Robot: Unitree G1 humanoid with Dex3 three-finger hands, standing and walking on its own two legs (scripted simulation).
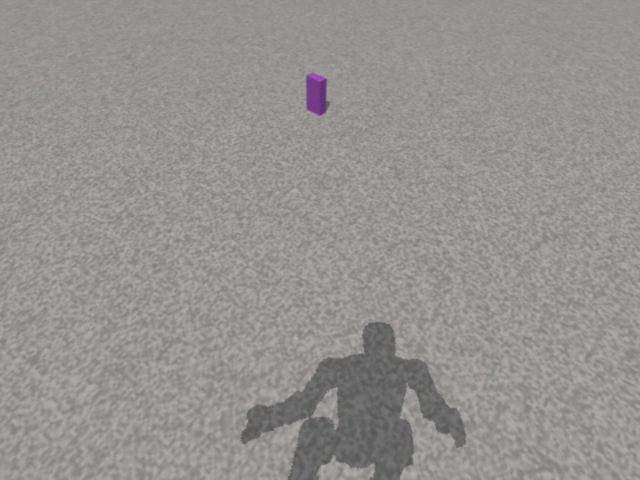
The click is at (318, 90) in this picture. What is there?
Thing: carton on end
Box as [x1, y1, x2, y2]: [306, 73, 326, 115]
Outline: 310,73 306,76 307,109 320,115 325,111 326,79 314,73
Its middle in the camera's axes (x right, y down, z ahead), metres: -0.03 -0.86 +2.27
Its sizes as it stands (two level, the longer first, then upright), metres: 0.105 0.052 0.207
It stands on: the floor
